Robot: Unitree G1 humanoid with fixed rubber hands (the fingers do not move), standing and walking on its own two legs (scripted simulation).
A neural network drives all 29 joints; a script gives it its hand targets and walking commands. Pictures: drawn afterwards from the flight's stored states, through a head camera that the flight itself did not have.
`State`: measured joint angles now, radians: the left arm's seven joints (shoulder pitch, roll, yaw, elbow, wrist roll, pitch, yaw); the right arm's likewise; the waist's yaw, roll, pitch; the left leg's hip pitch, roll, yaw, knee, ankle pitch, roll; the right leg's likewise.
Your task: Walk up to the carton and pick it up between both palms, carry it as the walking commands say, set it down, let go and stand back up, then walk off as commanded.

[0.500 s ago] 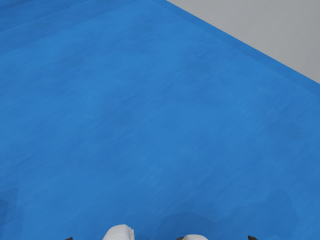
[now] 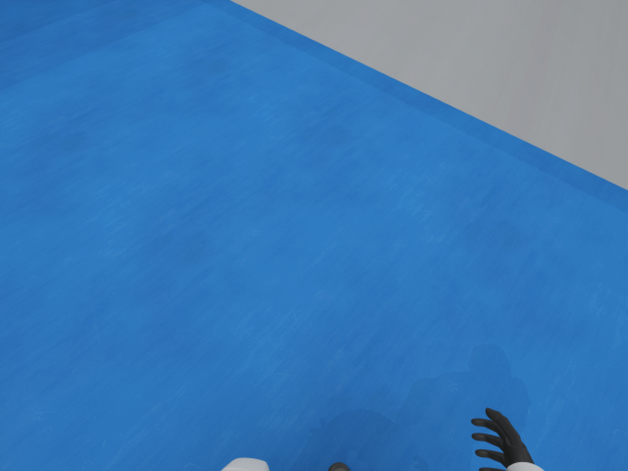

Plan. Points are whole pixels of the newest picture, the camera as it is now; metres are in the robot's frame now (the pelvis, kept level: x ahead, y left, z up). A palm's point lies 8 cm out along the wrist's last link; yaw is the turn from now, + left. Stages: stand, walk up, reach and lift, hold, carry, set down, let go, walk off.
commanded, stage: walk off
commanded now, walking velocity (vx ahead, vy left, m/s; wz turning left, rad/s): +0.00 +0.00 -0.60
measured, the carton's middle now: out of the picture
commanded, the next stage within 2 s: stand in 0.90 s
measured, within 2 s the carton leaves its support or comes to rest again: neither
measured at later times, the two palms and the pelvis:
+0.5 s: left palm (119, 437) +0.15 +0.29 -0.13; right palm out of the picture -0.06 -0.19 -0.11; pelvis -0.01 +0.07 +0.00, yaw -19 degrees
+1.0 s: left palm (205, 460) +0.13 +0.15 -0.11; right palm out of the picture -0.15 -0.31 -0.12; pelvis -0.08 -0.02 +0.00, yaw -34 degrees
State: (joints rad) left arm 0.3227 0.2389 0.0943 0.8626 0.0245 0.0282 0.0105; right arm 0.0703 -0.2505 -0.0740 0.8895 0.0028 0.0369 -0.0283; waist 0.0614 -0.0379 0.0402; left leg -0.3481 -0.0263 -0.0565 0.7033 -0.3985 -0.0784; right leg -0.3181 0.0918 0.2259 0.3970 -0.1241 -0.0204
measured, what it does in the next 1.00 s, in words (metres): steps on the spot, turning right: left foot, then right foot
